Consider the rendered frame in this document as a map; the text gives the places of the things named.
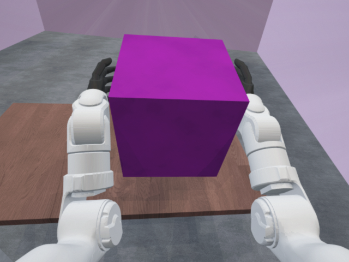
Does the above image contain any right robot forearm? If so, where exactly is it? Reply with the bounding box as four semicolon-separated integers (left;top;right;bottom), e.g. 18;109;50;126
238;94;320;235

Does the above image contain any robot right hand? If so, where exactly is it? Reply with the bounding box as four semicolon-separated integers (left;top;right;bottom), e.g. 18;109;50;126
234;58;254;94

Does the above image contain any left robot upper arm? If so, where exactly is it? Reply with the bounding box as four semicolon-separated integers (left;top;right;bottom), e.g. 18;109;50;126
15;199;123;262

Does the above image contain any carton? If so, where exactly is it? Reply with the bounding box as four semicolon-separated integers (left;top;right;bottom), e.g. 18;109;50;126
108;34;250;177

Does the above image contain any table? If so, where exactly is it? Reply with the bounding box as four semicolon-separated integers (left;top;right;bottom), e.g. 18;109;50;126
0;103;266;262

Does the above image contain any right robot upper arm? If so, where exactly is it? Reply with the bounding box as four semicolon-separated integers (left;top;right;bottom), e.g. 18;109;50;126
251;195;349;262

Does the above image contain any robot left hand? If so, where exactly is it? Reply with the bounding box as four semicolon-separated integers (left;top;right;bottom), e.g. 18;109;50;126
87;58;116;102

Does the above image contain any left robot forearm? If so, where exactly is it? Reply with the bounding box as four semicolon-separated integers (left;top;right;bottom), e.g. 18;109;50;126
57;89;114;239

